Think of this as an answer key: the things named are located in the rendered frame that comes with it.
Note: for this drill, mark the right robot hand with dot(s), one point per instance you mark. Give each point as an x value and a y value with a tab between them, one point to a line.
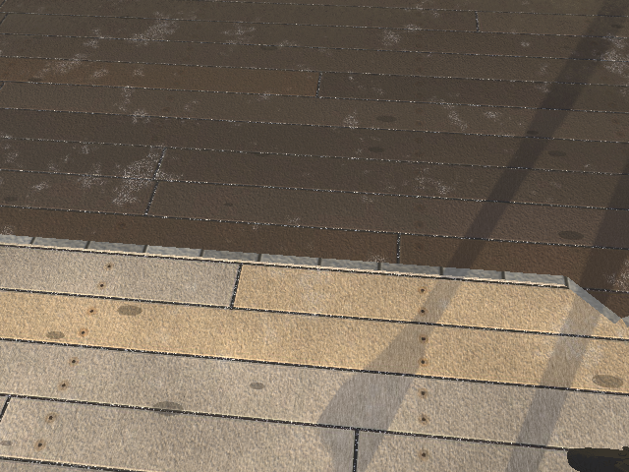
599	459

